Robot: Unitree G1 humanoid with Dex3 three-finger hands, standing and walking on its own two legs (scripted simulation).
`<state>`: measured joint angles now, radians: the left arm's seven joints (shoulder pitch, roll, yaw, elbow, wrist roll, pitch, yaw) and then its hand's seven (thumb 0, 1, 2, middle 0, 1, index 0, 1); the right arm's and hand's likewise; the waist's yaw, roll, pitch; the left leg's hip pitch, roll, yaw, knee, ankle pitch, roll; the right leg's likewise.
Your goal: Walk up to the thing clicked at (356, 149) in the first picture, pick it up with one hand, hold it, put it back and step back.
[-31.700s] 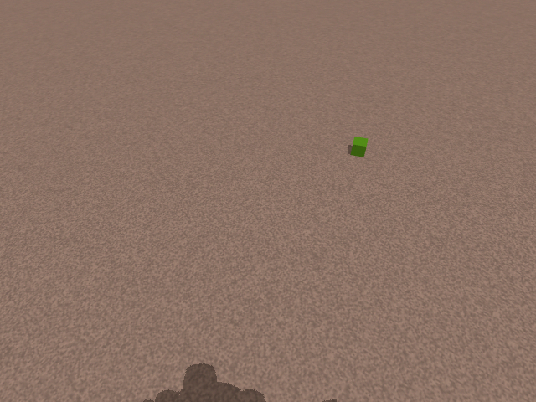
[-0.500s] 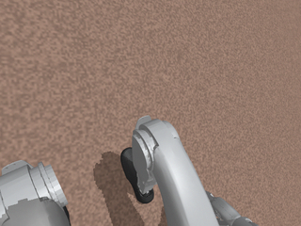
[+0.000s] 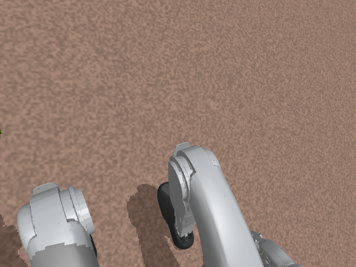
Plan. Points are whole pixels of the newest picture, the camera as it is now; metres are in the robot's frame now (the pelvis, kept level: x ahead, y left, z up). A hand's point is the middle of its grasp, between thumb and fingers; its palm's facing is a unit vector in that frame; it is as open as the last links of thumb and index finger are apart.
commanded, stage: withdraw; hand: left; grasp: from above
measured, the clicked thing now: out of the picture +0.47 +0.34 -0.28
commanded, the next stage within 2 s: home in 0.64 s
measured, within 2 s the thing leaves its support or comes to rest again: neither
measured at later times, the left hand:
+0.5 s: hand out of the picture +0.44 +0.35 -0.12, palm faces -0.48 -0.11 -0.87, open 13.6 cm
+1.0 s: hand out of the picture +0.43 +0.37 -0.07, palm faces -0.43 -0.19 -0.88, open 12.0 cm
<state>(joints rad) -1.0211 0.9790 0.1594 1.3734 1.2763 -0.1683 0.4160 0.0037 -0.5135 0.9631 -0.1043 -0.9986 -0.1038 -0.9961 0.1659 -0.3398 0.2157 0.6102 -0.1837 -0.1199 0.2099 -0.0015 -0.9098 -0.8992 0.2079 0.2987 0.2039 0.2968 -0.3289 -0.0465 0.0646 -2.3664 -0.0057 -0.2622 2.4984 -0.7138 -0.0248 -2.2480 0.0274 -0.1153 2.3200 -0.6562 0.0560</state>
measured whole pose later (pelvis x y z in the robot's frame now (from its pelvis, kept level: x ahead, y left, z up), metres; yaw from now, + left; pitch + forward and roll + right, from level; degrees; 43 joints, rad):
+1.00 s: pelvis +0.00 +0.00 +0.05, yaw +6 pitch +37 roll -10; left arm -0.85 0.79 0.12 1.05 1.05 -0.10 0.05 0.00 -0.01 0.82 -0.22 -0.57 -0.21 -0.58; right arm 0.23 -0.28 0.08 0.61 -0.08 0.07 0.11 0.00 -0.90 -0.89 0.21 0.30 0.20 0.30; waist -0.21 0.07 -0.07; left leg -2.26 -0.01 -0.15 2.29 -0.68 0.00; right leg -2.16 -0.01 -0.04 2.18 -0.66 0.06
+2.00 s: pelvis +0.07 +0.00 +0.39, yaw +14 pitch +12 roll -3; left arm 0.45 0.22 0.05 -0.10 -0.07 0.46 0.06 0.01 0.90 0.89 -0.20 -0.30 -0.20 -0.30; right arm 0.31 -0.22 0.04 0.53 0.04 -0.17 -0.19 0.01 -0.90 -0.90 0.21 0.30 0.20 0.30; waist -0.07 0.06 -0.18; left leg -0.80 0.05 -0.08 1.08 -0.49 -0.03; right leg -0.74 -0.02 -0.06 1.00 -0.46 0.03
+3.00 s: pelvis +0.07 -0.01 +0.40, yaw +14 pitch +9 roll -3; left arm 0.49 0.22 0.03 -0.12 -0.05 0.47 0.02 0.01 0.91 0.89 -0.20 -0.30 -0.20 -0.30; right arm 0.28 -0.22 0.03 0.55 0.01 -0.25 -0.19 0.01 -0.90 -0.90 0.21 0.30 0.20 0.30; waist -0.04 0.06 -0.15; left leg -0.69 0.04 -0.07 1.01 -0.48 -0.03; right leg -0.64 -0.02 -0.06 0.94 -0.46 0.02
